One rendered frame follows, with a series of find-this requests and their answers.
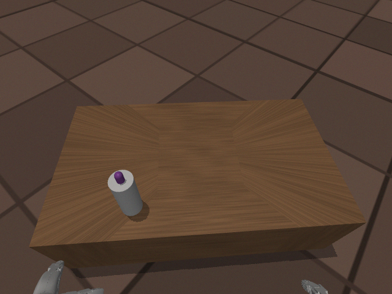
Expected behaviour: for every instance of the left robot hand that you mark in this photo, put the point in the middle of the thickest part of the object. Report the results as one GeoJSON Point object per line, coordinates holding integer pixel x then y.
{"type": "Point", "coordinates": [50, 280]}

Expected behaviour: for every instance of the right robot hand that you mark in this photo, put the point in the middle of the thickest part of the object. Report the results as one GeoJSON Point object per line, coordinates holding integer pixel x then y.
{"type": "Point", "coordinates": [313, 288]}

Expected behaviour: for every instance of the bottle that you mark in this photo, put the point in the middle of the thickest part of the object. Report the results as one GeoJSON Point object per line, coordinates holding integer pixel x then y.
{"type": "Point", "coordinates": [125, 191]}

